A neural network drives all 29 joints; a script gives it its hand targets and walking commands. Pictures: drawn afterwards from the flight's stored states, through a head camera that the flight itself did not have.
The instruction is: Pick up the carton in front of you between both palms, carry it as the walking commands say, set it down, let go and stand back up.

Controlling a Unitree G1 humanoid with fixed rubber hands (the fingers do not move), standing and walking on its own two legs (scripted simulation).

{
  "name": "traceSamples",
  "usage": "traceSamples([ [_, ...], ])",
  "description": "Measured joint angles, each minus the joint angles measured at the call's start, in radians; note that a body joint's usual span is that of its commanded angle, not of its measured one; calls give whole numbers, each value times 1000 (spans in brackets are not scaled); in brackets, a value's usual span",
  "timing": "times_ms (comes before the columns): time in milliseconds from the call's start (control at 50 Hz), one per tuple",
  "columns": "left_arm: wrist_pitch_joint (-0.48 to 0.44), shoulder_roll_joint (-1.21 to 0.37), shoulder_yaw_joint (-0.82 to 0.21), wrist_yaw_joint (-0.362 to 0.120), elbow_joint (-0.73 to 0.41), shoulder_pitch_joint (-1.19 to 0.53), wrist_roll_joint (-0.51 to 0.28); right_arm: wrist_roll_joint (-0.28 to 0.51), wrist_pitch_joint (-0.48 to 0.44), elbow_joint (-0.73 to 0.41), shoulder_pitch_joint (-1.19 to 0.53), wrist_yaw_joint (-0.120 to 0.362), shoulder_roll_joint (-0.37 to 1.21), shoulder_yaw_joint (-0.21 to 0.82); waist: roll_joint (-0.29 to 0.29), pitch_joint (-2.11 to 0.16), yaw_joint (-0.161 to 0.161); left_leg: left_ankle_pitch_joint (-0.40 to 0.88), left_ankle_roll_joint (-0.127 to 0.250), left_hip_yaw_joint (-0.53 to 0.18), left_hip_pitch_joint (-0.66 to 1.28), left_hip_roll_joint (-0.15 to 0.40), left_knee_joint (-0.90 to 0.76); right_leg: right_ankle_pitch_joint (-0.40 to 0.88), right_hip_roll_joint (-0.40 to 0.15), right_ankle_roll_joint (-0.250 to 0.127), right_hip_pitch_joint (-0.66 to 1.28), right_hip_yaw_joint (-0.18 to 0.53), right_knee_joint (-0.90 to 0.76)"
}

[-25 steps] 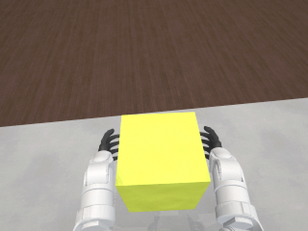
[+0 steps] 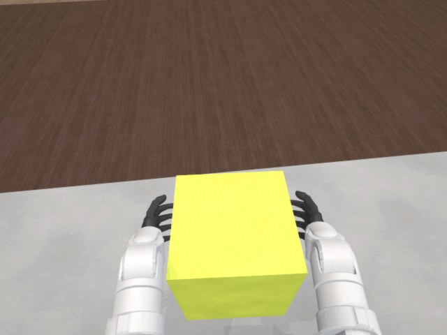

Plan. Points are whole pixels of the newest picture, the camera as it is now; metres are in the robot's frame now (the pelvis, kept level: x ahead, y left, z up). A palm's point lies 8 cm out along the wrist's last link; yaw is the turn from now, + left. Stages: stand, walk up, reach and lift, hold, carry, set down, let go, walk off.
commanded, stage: hold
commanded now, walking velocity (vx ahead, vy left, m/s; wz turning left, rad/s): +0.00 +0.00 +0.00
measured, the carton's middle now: (232, 248) +0.29 +0.00 -0.04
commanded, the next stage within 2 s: carry in 0.42 s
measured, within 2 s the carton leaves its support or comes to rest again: neither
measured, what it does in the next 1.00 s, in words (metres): walks ahead: left foot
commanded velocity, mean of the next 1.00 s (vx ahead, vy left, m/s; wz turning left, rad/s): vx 0.31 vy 0.00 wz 0.00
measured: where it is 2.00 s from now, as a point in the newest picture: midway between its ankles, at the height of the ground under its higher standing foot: (238, 230)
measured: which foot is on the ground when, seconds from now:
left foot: down 0.00-0.70, up 0.72-0.90, down 0.92-1.00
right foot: down 0.00-0.92, up 0.94-1.00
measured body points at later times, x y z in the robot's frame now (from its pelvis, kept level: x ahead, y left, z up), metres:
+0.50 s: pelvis -0.01 +0.00 +0.00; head -0.06 +0.00 +0.45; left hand +0.29 +0.15 +0.04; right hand +0.29 -0.15 +0.05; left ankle +0.01 +0.13 -0.74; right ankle +0.00 -0.13 -0.74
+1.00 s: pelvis +0.16 +0.00 -0.01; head +0.14 +0.00 +0.44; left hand +0.42 +0.15 +0.08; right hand +0.42 -0.15 +0.08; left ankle +0.17 +0.08 -0.75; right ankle +0.04 -0.11 -0.69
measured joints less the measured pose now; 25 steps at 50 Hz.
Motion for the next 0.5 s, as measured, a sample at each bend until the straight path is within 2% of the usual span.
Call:
traceSamples([
  [160,48,7,-37,8,-84,34,-25,24,49,-85,34,-9,-7,36,-1,-5,-2,13,0,-1,30,0,-24,13,-1,0,30,0,-25],
  [420,72,-5,9,0,-37,-23,-7,7,72,-39,-21,0,4,-10,-1,4,-1,6,0,1,-3,-2,25,5,-1,3,-3,0,27],
  [500,89,-3,1,7,-51,-15,-14,13,89,-51,-15,-5,3,-2,-2,-84,3,-141,-4,13,-101,0,103,-135,-2,2,-104,-1,105],
])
